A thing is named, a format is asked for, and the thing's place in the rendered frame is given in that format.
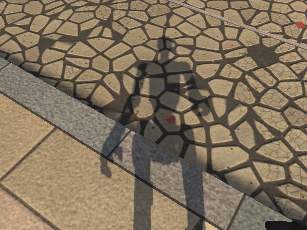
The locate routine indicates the right robot hand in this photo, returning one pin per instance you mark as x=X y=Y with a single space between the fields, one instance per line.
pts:
x=284 y=225

